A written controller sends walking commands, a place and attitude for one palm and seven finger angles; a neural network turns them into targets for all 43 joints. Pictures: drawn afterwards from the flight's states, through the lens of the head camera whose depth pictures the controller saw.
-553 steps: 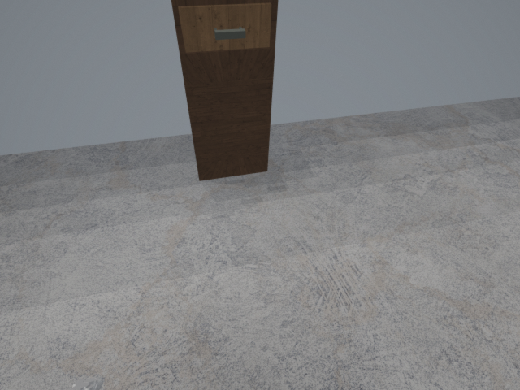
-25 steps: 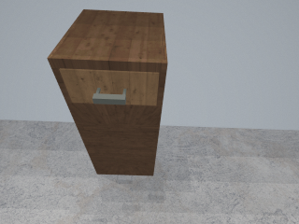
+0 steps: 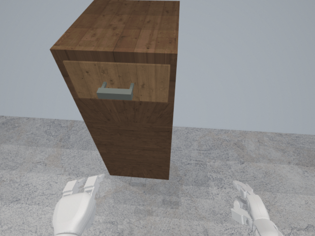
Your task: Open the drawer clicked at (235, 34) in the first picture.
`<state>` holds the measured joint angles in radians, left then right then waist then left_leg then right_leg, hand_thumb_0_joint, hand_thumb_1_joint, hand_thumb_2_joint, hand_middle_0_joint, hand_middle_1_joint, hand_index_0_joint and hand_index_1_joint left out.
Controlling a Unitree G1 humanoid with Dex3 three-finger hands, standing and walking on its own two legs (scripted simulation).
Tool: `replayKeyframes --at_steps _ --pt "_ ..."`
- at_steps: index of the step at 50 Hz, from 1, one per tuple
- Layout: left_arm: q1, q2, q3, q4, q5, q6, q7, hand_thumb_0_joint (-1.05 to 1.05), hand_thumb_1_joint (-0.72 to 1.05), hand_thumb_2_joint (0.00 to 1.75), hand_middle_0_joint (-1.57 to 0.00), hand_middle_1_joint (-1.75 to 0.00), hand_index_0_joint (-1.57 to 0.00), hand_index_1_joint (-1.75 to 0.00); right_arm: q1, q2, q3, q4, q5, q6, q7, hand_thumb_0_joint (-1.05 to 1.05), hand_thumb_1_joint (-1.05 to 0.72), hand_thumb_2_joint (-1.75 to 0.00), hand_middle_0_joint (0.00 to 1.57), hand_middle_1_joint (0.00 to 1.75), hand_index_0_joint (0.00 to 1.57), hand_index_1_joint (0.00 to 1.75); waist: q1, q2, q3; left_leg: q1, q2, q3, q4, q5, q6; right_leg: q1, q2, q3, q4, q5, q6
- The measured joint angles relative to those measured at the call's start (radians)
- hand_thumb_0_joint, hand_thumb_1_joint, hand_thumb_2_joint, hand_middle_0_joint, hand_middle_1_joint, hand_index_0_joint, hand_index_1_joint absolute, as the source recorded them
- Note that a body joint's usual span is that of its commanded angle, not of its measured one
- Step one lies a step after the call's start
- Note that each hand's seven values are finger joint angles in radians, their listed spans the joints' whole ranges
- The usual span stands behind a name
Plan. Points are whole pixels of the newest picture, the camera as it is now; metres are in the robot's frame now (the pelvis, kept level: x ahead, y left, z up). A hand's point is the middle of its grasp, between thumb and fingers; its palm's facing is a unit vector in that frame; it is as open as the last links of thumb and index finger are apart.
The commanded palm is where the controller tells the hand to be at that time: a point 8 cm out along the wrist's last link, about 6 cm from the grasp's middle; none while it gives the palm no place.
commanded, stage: raise the hand with hooked fingers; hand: left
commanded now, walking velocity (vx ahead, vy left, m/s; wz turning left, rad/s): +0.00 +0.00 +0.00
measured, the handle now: (116, 89) +0.54 +0.22 +0.05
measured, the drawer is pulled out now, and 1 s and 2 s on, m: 0.00 0.00 0.00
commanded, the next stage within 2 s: move the hooked fingers above the handle in 1.50 s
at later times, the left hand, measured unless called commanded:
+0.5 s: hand (87, 161) +0.26 +0.21 +0.06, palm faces -0.01 -0.09 -1.00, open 11.5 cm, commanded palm +0.24 +0.23 +0.12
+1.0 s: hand (60, 107) +0.35 +0.28 +0.15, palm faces +0.18 -0.08 -0.98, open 13.7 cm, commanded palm +0.31 +0.28 +0.21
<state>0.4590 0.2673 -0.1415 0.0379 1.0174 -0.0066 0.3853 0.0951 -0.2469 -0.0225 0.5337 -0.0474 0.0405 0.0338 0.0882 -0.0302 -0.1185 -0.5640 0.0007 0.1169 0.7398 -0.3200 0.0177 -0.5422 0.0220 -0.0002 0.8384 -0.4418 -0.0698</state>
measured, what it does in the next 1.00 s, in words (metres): shifts its weight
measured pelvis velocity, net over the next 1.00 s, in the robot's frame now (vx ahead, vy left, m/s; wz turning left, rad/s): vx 0.02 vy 0.06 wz -0.06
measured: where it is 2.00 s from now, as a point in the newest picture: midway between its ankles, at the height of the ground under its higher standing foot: outside the picture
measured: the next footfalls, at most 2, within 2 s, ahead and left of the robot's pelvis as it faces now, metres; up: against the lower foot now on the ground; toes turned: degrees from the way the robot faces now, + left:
none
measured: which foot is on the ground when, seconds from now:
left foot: down 0.00-1.00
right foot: down 0.00-1.00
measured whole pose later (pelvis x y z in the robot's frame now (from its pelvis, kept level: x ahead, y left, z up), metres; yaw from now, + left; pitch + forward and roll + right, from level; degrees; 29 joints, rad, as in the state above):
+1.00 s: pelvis +0.02 +0.06 +0.03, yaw -4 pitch +0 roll +0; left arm -0.12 0.49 -0.09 -0.02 0.92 0.23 0.07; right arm 0.06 -0.21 0.04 0.61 0.02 0.14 -0.03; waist 0.08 0.07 -0.04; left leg -0.27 -0.09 -0.05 0.54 -0.27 0.06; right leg -0.22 0.01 0.07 0.55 -0.34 0.00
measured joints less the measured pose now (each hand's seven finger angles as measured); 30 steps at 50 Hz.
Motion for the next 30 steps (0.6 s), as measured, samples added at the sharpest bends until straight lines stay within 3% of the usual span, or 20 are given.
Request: replayKeyframes --at_steps 3,7,10,14,17,21,24,27,30 --pt "0.055 0.053 0.022 -0.029 0.048 -0.012 0.039 0.00 0.53 0.75 -0.24 -0.54 -0.24 -0.53 -0.013 -0.006 -0.006 -0.020 -0.020 0.036 -0.008 0.01 -0.91 -0.90 0.20 0.30 0.20 0.30 0.032 -0.006 0.006 -0.029 0.011 -0.030 0.046 -0.021 -0.014 -0.010 0.010 -0.030 0.023 -0.019 -0.017" --pt "0.003 0.127 0.092 -0.059 0.037 -0.044 0.081 0.00 0.43 0.70 -0.26 -0.60 -0.26 -0.59 -0.043 -0.011 -0.008 0.005 -0.036 0.042 -0.028 0.01 -0.91 -0.90 0.20 0.30 0.20 0.30 0.045 0.032 0.010 -0.053 0.014 -0.078 0.110 -0.050 -0.022 -0.003 0.015 -0.077 0.054 -0.048 -0.031" --pt "-0.096 0.148 0.133 -0.060 0.001 -0.050 0.076 0.00 0.35 0.67 -0.26 -0.65 -0.27 -0.64 -0.062 0.000 0.003 0.028 -0.034 0.037 -0.036 0.01 -0.91 -0.90 0.20 0.30 0.20 0.30 0.032 0.065 0.015 -0.051 0.012 -0.100 0.128 -0.060 -0.020 0.011 0.016 -0.098 0.058 -0.059 -0.036" --pt "-0.204 0.138 0.129 -0.039 -0.057 0.020 -0.003 0.00 0.27 0.64 -0.26 -0.70 -0.27 -0.70 -0.055 0.030 0.034 0.050 -0.003 0.051 -0.042 0.01 -0.91 -0.90 0.20 0.30 0.20 0.30 0.008 0.076 0.017 -0.006 0.002 -0.107 0.065 -0.038 -0.025 0.044 0.019 -0.083 0.009 -0.037 -0.036" --pt "-0.201 0.135 0.122 -0.044 -0.087 0.067 -0.087 0.00 0.20 0.61 -0.26 -0.75 -0.27 -0.74 -0.032 0.042 0.060 0.055 0.013 0.069 -0.043 0.01 -0.91 -0.90 0.20 0.30 0.20 0.30 0.000 0.065 0.020 0.051 -0.018 -0.128 -0.010 -0.012 -0.017 0.077 0.031 -0.031 -0.044 -0.008 -0.030" --pt "-0.137 0.160 0.125 -0.084 -0.092 0.054 -0.159 0.00 0.11 0.57 -0.27 -0.81 -0.27 -0.80 0.006 0.027 0.067 0.058 0.011 0.072 -0.046 0.01 -0.91 -0.90 0.21 0.30 0.20 0.30 -0.016 0.057 0.029 0.107 -0.031 -0.154 -0.062 0.001 -0.006 0.114 0.051 0.032 -0.092 0.015 -0.027" --pt "-0.108 0.176 0.134 -0.130 -0.088 0.007 -0.154 0.00 0.04 0.54 -0.28 -0.85 -0.28 -0.84 0.035 -0.006 0.041 0.065 0.005 0.063 -0.059 0.01 -0.91 -0.90 0.21 0.30 0.20 0.30 -0.023 0.068 0.032 0.126 -0.033 -0.169 -0.074 -0.009 -0.003 0.130 0.061 0.051 -0.112 0.022 -0.021" --pt "-0.113 0.177 0.157 -0.167 -0.084 -0.030 -0.105 0.00 -0.03 0.51 -0.29 -0.90 -0.29 -0.89 0.052 -0.036 0.001 0.083 0.003 0.050 -0.064 0.01 -0.91 -0.90 0.20 0.30 0.20 0.30 -0.029 0.083 0.030 0.127 -0.036 -0.177 -0.076 -0.021 -0.012 0.133 0.060 0.054 -0.117 0.021 -0.012" --pt "-0.155 0.169 0.175 -0.167 -0.086 -0.008 -0.062 0.00 -0.10 0.48 -0.29 -0.94 -0.30 -0.93 0.053 -0.052 -0.029 0.105 0.014 0.051 -0.061 0.02 -0.91 -0.90 0.20 0.30 0.20 0.30 -0.030 0.089 0.024 0.126 -0.045 -0.175 -0.080 -0.020 -0.019 0.132 0.050 0.056 -0.119 0.020 0.000"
